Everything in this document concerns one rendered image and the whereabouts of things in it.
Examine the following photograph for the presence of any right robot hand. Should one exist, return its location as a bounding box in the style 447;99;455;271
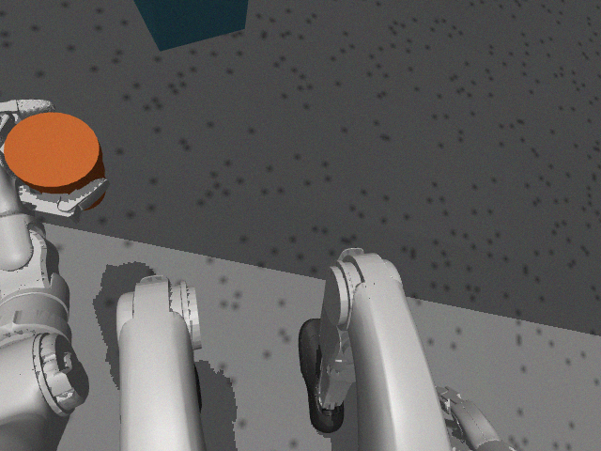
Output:
436;386;502;451

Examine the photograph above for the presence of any right robot foot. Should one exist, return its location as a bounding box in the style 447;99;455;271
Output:
299;319;344;433

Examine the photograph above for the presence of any left robot hand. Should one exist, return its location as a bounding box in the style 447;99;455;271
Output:
0;100;110;224

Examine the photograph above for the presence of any left robot arm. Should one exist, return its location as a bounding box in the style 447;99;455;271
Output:
0;213;89;451

